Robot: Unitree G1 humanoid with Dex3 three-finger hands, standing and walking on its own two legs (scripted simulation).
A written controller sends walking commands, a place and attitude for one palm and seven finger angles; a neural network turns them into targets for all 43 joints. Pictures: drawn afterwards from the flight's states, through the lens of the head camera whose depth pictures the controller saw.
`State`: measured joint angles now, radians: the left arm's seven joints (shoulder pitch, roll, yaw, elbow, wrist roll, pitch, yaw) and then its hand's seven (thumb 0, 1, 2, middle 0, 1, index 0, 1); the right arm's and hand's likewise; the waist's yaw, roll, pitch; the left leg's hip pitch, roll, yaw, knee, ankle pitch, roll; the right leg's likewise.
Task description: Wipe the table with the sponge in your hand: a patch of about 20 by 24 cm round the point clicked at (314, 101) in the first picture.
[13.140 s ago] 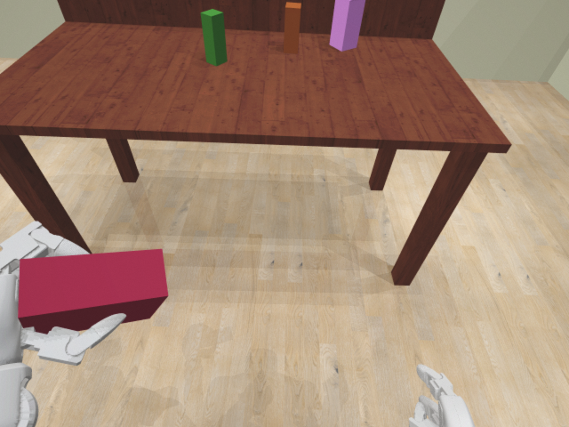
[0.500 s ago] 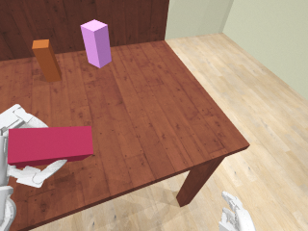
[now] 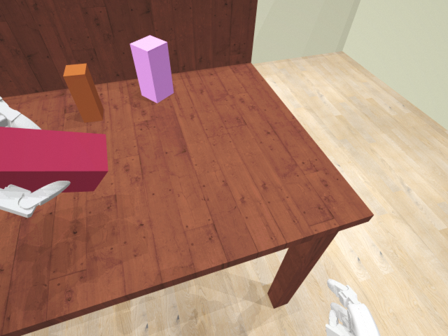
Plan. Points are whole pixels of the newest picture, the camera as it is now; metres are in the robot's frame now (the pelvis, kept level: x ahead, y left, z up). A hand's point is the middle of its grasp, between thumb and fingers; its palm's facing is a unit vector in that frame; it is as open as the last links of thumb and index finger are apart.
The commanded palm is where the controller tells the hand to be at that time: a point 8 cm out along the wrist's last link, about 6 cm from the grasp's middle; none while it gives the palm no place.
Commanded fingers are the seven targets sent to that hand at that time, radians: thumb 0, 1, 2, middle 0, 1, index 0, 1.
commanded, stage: turn the palm down, sponge in hand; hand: left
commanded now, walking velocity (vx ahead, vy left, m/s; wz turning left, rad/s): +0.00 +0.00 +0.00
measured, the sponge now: (67, 164) +0.28 +0.26 +0.20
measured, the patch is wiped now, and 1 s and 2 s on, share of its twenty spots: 0.00 0.00 0.00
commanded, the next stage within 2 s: none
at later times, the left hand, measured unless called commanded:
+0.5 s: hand (62, 218) +0.22 +0.25 +0.16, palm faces +0.29 -0.57 -0.77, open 9.3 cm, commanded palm +0.17 +0.27 +0.20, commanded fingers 0.00 0.10 1.30 -1.20 -1.60 -1.20 -1.60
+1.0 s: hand (80, 225) +0.21 +0.23 +0.15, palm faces +0.20 -0.37 -0.91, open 9.3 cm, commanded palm +0.18 +0.25 +0.21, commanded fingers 0.00 0.10 1.30 -1.20 -1.60 -1.20 -1.60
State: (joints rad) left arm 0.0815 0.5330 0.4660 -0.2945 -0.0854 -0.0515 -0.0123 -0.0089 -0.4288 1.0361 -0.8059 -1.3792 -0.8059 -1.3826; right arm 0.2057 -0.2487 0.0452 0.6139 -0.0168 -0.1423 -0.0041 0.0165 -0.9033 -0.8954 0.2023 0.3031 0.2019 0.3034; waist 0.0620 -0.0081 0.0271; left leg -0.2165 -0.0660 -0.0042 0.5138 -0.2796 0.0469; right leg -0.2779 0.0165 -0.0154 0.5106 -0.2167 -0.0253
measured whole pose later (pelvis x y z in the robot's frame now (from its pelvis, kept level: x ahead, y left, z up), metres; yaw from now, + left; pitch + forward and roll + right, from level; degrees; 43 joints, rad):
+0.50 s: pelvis -0.01 -0.05 -0.01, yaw +2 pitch -1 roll +1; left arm 0.23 0.61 0.34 -0.29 0.15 0.18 -0.06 -0.01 -0.43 1.04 -0.80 -1.39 -0.80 -1.39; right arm 0.15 -0.27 0.05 0.58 0.03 -0.01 -0.12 0.02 -0.90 -0.90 0.20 0.30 0.20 0.30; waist 0.07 0.08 -0.01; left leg -0.30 -0.03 -0.05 0.64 -0.33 -0.01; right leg -0.35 0.05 -0.07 0.64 -0.28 -0.08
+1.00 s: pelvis -0.01 -0.04 -0.01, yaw +0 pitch -2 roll +1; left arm 0.29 0.63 0.21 -0.43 0.42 0.21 -0.02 -0.01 -0.43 1.04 -0.80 -1.38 -0.80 -1.39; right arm 0.15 -0.28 0.03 0.57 0.05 -0.01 -0.14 0.02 -0.91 -0.90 0.20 0.30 0.20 0.30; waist 0.09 0.07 -0.01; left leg -0.28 -0.02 -0.01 0.66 -0.35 0.00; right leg -0.35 0.06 -0.03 0.67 -0.29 -0.08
